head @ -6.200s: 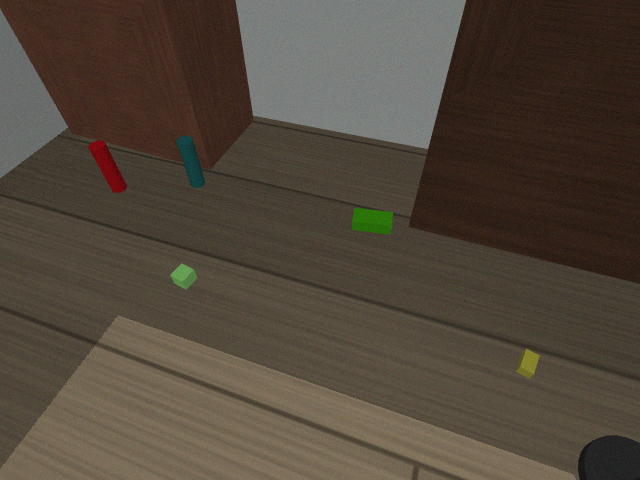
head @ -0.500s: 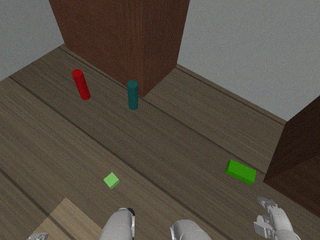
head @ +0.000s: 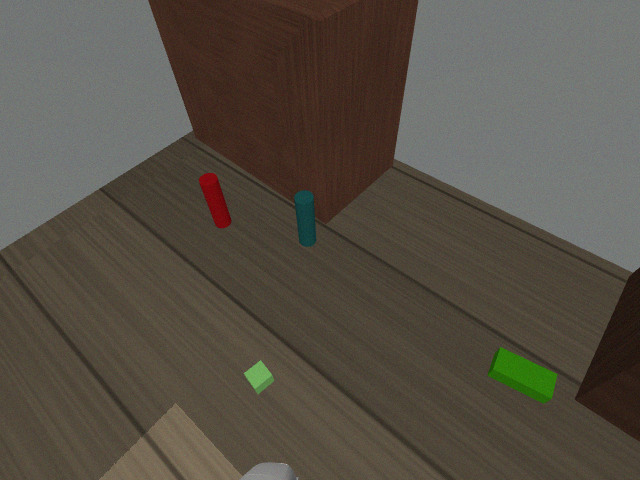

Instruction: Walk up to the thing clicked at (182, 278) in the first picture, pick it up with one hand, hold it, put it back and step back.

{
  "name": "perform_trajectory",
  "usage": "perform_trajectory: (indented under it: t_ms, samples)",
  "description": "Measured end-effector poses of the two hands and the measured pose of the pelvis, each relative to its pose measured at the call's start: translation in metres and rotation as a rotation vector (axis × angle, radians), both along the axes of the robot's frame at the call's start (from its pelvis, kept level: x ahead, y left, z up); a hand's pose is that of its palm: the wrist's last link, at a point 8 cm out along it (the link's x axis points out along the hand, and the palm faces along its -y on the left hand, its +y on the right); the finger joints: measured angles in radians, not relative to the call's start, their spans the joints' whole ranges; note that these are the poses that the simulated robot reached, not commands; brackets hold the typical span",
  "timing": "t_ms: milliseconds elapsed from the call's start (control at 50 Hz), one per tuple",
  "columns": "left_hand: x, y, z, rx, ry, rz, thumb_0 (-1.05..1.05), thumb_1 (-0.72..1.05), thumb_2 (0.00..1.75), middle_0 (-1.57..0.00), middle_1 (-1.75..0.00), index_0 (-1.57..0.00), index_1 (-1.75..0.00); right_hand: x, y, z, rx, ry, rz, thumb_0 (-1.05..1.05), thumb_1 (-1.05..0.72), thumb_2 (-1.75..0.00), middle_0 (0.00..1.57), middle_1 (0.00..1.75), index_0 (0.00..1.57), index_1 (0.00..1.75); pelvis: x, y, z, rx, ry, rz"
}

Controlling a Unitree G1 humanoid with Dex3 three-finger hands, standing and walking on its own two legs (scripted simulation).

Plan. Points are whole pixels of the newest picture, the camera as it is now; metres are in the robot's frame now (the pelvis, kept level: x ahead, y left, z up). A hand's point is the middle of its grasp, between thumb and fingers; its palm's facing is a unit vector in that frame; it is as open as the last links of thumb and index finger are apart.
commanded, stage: walk up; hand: left
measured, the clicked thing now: (259, 377) +0.46 +0.26 -0.75
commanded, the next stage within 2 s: none
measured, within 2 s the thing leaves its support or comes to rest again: neither
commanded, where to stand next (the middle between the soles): +0.09 +0.01 m, yaw +1 degrees
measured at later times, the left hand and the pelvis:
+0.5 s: hand out of the picture +0.10 +0.25 -0.16, palm faces +0.03 -0.90 -0.44, open 7.4 cm; pelvis +0.04 -0.03 -0.03, yaw +3 degrees
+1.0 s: hand out of the picture +0.03 +0.28 -0.14, palm faces +0.13 -0.92 -0.38, open 7.4 cm; pelvis +0.00 -0.01 +0.00, yaw +8 degrees
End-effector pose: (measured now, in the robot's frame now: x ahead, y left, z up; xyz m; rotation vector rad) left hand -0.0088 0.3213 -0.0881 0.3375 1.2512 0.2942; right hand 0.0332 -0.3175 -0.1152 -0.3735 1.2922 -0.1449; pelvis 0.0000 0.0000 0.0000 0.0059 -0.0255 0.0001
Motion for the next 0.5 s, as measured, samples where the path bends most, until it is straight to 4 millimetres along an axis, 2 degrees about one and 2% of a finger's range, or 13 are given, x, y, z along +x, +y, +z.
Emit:
perform_trajectory:
  t_ms: [80, 140, 220, 300, 400, 440, 500]
  samples:
    - [0.01, 0.013, -0.017, -0.015, 0.017, -0.006, 0.0, 0.9, 0.9, -0.21, -0.3, -0.21, -0.3, 0.05, 0.021, 0.001, 0.011, -0.137, 0.047, 0.02, -0.91, -0.9, 0.2, 0.3, 0.2, 0.3, 0.012, 0.011, -0.01, 0.01, -0.02, 0.018]
    - [0.03, 0.016, -0.028, -0.028, 0.01, -0.019, 0.01, 0.9, 0.9, -0.21, -0.3, -0.2, -0.29, 0.076, 0.031, 0.005, 0.002, -0.251, 0.054, 0.01, -0.91, -0.9, 0.2, 0.3, 0.2, 0.3, 0.021, 0.019, -0.015, 0.022, -0.039, 0.017]
    - [0.069, 0.011, -0.025, -0.05, -0.068, -0.051, 0.01, 0.9, 0.9, -0.21, -0.3, -0.2, -0.29, 0.09, 0.033, 0.019, -0.006, -0.294, 0.052, 0.01, -0.9, -0.89, 0.21, 0.31, 0.2, 0.3, 0.036, 0.016, -0.009, 0.012, -0.053, 0.031]
    - [0.1, 0.006, -0.026, -0.05, -0.135, -0.044, 0.0, 0.9, 0.9, -0.21, -0.3, -0.2, -0.29, 0.099, 0.022, 0.024, -0.035, -0.272, 0.065, 0.01, -0.9, -0.89, 0.21, 0.31, 0.2, 0.3, 0.046, 0.007, -0.009, 0.016, -0.06, 0.036]
    - [0.114, -0.011, -0.03, -0.015, -0.118, -0.028, 0.0, 0.9, 0.9, -0.2, -0.3, -0.2, -0.29, 0.116, 0.0, 0.005, -0.036, -0.218, 0.063, 0.01, -0.9, -0.9, 0.21, 0.31, 0.2, 0.3, 0.046, -0.01, -0.019, 0.01, -0.05, 0.049]
    - [0.112, -0.017, -0.033, 0.015, -0.099, -0.031, 0.0, 0.9, 0.9, -0.21, -0.3, -0.2, -0.29, 0.126, -0.01, -0.01, -0.021, -0.212, 0.054, 0.01, -0.9, -0.9, 0.2, 0.31, 0.2, 0.3, 0.047, -0.019, -0.028, 0.016, -0.037, 0.048]
    - [0.104, -0.027, -0.032, 0.046, -0.068, -0.034, 0.0, 0.9, 0.9, -0.21, -0.3, -0.2, -0.29, 0.138, -0.017, -0.029, -0.008, -0.197, 0.046, 0.01, -0.9, -0.9, 0.2, 0.3, 0.2, 0.3, 0.038, -0.025, -0.034, 0.001, -0.035, 0.061]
